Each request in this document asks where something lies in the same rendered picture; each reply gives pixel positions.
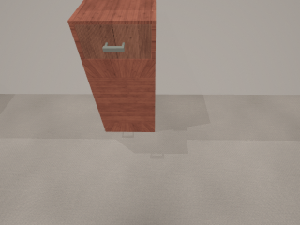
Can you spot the handle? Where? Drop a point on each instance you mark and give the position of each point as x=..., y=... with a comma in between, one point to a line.
x=113, y=49

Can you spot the cabinet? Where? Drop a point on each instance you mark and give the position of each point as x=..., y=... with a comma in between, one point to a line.
x=124, y=89

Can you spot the drawer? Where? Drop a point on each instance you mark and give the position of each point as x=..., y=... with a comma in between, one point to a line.
x=137, y=39

